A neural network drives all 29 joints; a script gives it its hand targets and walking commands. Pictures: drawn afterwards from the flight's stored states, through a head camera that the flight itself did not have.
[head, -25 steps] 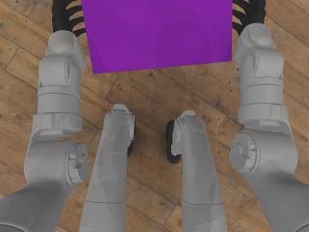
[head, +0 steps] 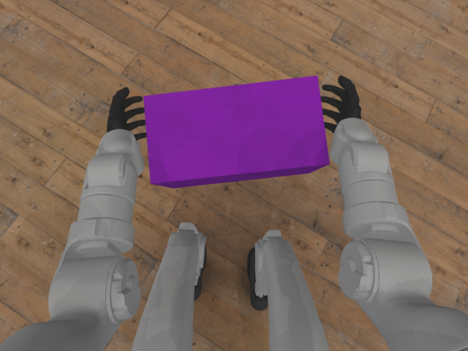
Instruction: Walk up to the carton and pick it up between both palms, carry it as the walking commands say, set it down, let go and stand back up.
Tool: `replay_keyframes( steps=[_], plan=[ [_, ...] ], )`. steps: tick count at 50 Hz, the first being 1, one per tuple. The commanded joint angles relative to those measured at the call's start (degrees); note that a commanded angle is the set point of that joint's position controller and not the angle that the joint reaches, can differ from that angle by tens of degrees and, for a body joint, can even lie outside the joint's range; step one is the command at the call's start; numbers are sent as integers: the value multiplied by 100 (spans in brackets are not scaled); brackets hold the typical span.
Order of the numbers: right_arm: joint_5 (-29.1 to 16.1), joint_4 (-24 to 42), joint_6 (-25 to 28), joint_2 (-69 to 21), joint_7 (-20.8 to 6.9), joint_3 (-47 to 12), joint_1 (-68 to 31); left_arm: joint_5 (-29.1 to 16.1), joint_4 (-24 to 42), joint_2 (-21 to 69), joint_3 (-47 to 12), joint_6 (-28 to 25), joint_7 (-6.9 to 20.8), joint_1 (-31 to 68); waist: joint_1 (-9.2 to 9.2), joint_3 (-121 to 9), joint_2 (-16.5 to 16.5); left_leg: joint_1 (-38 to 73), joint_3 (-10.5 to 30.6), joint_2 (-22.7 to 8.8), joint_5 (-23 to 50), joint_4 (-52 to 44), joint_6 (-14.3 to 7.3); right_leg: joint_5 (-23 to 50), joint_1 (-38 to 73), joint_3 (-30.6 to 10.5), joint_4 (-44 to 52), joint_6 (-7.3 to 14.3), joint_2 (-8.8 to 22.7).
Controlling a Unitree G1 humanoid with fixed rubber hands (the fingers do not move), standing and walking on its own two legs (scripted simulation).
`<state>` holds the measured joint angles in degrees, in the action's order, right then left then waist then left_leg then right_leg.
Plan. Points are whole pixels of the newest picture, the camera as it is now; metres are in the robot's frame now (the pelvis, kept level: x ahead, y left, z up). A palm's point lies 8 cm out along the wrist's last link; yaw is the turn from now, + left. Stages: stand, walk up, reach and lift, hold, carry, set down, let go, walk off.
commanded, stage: reach and lift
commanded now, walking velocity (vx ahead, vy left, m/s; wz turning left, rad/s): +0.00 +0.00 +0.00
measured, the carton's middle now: (235, 139) +0.46 +0.01 -0.12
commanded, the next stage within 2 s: none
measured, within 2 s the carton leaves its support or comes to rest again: neither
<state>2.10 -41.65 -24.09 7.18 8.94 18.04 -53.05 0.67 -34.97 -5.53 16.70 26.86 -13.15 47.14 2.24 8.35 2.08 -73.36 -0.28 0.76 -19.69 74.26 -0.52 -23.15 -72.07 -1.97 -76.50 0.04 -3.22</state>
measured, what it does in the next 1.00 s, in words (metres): rises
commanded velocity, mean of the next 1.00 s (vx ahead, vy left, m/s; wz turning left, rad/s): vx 0.00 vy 0.00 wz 0.00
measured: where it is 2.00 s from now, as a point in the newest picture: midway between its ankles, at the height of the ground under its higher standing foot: (226, 284)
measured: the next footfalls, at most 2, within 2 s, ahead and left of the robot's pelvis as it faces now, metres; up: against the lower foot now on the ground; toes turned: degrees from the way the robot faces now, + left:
none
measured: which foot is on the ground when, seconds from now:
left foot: down 0.00-1.00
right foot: down 0.00-1.00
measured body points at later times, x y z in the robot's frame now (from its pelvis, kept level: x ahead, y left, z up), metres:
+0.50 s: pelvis +0.09 +0.00 +0.10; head +0.19 +0.01 +0.54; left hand +0.42 +0.21 +0.04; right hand +0.46 -0.17 +0.05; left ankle +0.14 +0.11 -0.59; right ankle +0.12 -0.11 -0.59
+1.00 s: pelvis +0.10 +0.01 +0.14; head +0.09 +0.02 +0.59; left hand +0.40 +0.22 +0.13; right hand +0.44 -0.16 +0.14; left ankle +0.14 +0.11 -0.59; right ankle +0.12 -0.11 -0.59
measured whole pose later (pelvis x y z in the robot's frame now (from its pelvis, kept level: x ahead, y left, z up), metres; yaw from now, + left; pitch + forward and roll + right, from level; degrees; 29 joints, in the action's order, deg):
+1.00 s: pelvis +0.10 +0.01 +0.14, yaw +0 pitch +6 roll +0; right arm 12.6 -38.8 -25.6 -2.4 -1.5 22.6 -24.6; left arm 12.1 -31.0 2.1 21.5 30.2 -2.8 19.7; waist 3.1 -9.2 2.3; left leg -26.5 -0.1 1.0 -12.5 32.7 -1.0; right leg -14.8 -24.9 -3.7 -33.5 0.3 -2.1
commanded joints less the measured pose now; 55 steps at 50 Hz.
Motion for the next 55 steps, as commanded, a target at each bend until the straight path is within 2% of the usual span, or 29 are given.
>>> replay_keyframes(
  steps=[1,3,5,7,8,9,10,15,20,21,24,25,26,27,30,32,33,34,35,36,39,41,43,46,48,49,50,52,55],
  plan=[
    [-787,293,334,-6196,-2804,-2589,-3611,-712,536,5774,-2749,-429,3055,4398,234,-7558,145,3184,130,382,64,-1202,-186,-209,1779,-206,1606,160,-344],
    [-582,-249,271,-6337,-2794,-2217,-2556,-494,571,5719,-2480,-446,3019,3710,185,-6649,55,3269,177,326,428,-1535,-204,250,1977,-283,1961,123,-288],
    [-258,-717,315,-6127,-2862,-1661,-2496,-97,-61,5624,-1907,-465,3085,3279,374,-5430,57,3023,269,275,-69,-1746,-218,-299,1352,-284,2093,162,-256],
    [78,-777,278,-5935,-2907,-1241,-2335,131,-460,5486,-1515,-387,3131,2928,278,-4880,112,3066,267,239,-414,-1991,-248,-573,1411,-262,2371,240,-258],
    [121,-955,258,-6104,-2908,-1268,-2037,349,-444,5338,-1365,-390,3148,2498,456,-4798,111,3070,201,250,-247,-2122,-240,-436,1616,-307,2559,205,-173],
    [348,-851,293,-5661,-2882,-961,-2065,188,-377,5590,-1468,-392,3172,2821,3,-4763,-59,3229,339,229,-302,-2224,-114,-351,1691,-289,2599,273,-210],
    [379,-856,292,-5808,-2885,-977,-1934,291,-361,5382,-1347,-447,3175,2668,147,-4646,45,3358,354,204,-237,-2301,-166,-331,1659,-291,2699,235,-179],
    [194,-106,386,-6001,-2848,-1575,-1210,69,322,5812,-2154,-449,3239,2257,-44,-5418,-356,4558,324,211,1531,-2703,3,1349,3059,-331,3103,194,-194],
    [-105,852,497,-6060,-2806,-2486,-1128,-48,603,5843,-2527,-553,3252,1578,189,-5624,-314,5000,389,290,2460,-2916,-109,2314,3760,-483,3362,140,-117],
    [-116,909,511,-6078,-2840,-2508,-942,-84,809,5893,-2707,-567,3229,1629,95,-5725,-434,5133,426,280,2621,-2952,-76,2413,3781,-457,3327,150,-147],
    [-358,1469,583,-6386,-2821,-3362,-688,-556,1455,6108,-3328,-768,3246,1552,7,-6882,107,5399,403,328,3336,-2941,-84,3494,4684,-558,3372,81,-132],
    [-215,1138,547,-6266,-2816,-3158,-421,-314,1100,5973,-3096,-725,3217,1187,166,-6410,-95,5179,434,315,3385,-3051,-91,3460,4340,-548,3347,75,-116],
    [-388,1246,615,-6413,-2865,-3395,-525,-427,1517,6022,-3360,-783,3164,1233,203,-6848,-44,5801,531,267,4089,-3100,-79,3741,4279,-527,3407,44,-148],
    [-392,1097,603,-6374,-2863,-3353,-324,-217,1276,5744,-3121,-742,3140,884,415,-6477,-78,5533,487,281,4010,-3112,-125,3674,4202,-555,3446,25,-127],
    [-376,1122,503,-6413,-2856,-3551,23,-493,1379,5808,-3384,-694,3158,862,267,-6490,290,5670,441,208,3489,-3378,-63,3509,4828,-603,3765,21,-87],
    [-179,962,481,-6269,-2859,-3171,-131,-80,795,5618,-2824,-570,3186,467,430,-5479,341,5231,382,216,2968,-3499,-138,2962,4371,-576,3900,25,-71],
    [-254,970,466,-6253,-2897,-3251,-48,-292,1150,5820,-3128,-572,3174,709,350,-5656,163,5689,437,202,3161,-3605,-99,2878,4438,-562,3987,61,-111],
    [-312,1048,465,-6246,-2916,-3287,-45,-182,984,5832,-3020,-497,3180,513,458,-5532,-29,5812,426,201,3254,-3683,-92,2950,4440,-594,4080,71,-59],
    [-308,1121,428,-6141,-2925,-3270,-21,-458,1321,6141,-3336,-437,3181,899,159,-5675,-245,6261,472,158,3018,-3800,13,2520,4617,-543,4166,106,-100],
    [-181,821,310,-6250,-2912,-3014,62,-310,913,5851,-3028,-330,3233,652,152,-5163,201,6201,439,135,2789,-3880,-110,2322,4260,-468,4329,40,-143],
    [84,402,143,-5920,-2934,-2495,108,-104,670,5775,-2593,-139,3306,790,48,-4347,-139,6054,386,137,2122,-4111,-68,1693,4289,-475,4589,135,-35],
    [-21,459,44,-6156,-2972,-2603,-201,-64,619,5688,-2389,-73,3309,947,223,-4191,-44,6224,416,119,1622,-4264,-119,1155,4375,-446,4676,141,-17],
    [38,341,22,-6177,-3047,-2274,-224,24,796,5720,-2366,-30,3319,1394,80,-3732,-288,6245,370,127,1260,-4365,-85,827,4189,-489,4885,197,64],
    [-35,480,-59,-6238,-3104,-2356,-371,-207,1101,6084,-2680,69,3267,1616,-31,-3864,-442,6710,393,125,1516,-4586,20,1114,4707,-369,4964,254,-90],
    [-92,548,-165,-6331,-3164,-2325,-557,-106,887,6107,-2564,230,3268,1474,136,-3750,-611,6810,403,122,1287,-4712,49,918,4784,-323,5024,284,-98],
    [111,320,-205,-5934,-3147,-1993,-443,75,428,5868,-2196,297,3248,1142,8,-3037,-397,6526,423,58,1129,-4744,0,722,4524,-322,5093,273,-13],
    [-76,850,-194,-6258,-3151,-2497,-614,-141,859,6200,-2581,285,3291,1314,88,-3700,-314,6869,371,126,1303,-4797,14,1016,5140,-351,5191,224,6],
    [-47,1009,-158,-6190,-3132,-2500,-988,-155,799,6380,-2541,306,3306,1580,-11,-3775,-426,6931,430,106,1439,-4830,32,1093,5182,-350,5140,221,9],
    [23,932,-293,-6257,-3129,-2521,-525,-30,745,6274,-2364,402,3316,1185,77,-3464,-240,6947,443,95,1618,-4945,7,1244,5295,-346,5325,221,75]
  ],
)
